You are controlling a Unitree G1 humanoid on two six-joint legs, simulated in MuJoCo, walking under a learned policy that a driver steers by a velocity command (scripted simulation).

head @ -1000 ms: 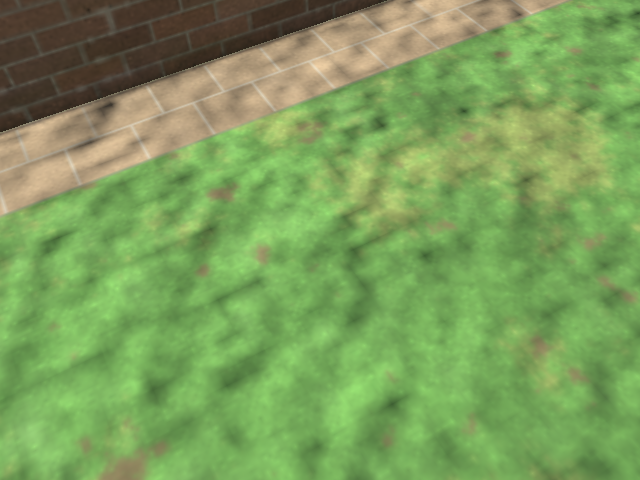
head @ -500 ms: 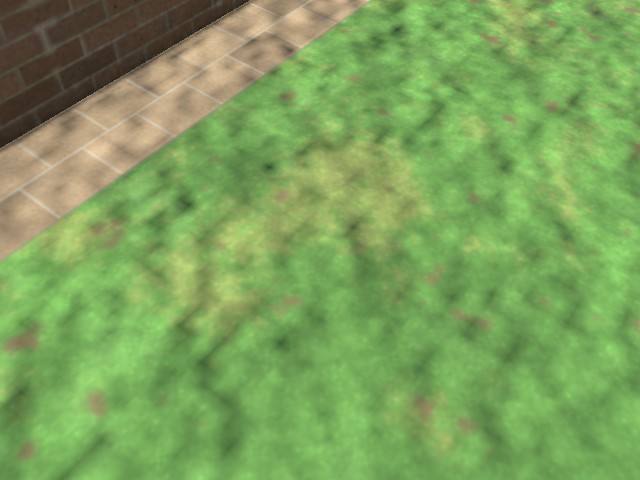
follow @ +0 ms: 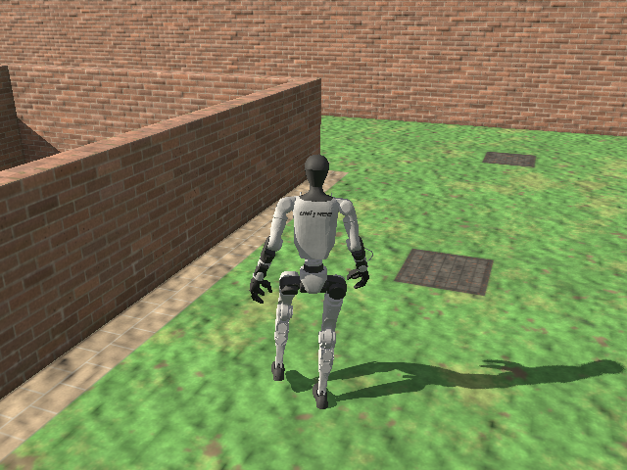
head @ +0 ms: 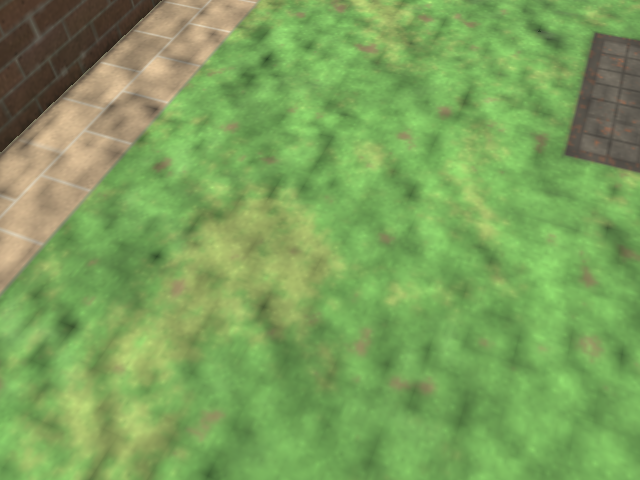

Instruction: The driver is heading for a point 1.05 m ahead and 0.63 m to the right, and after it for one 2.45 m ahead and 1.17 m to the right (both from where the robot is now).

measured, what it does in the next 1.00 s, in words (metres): walks ahead, turning right: left foot, then right foot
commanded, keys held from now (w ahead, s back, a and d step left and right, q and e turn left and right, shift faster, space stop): w+e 1.00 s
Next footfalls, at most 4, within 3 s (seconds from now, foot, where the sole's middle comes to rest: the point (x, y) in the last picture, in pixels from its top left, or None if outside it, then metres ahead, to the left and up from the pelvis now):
0.26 left None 0.34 0.12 -0.78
0.78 right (450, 454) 0.52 -0.18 -0.78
1.32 left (465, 307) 0.87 -0.25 -0.78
1.80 right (608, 320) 0.84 -0.58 -0.78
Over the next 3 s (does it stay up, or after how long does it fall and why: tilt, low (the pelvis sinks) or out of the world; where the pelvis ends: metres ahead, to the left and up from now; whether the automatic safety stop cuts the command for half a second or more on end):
stays up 1.27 -0.88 -0.01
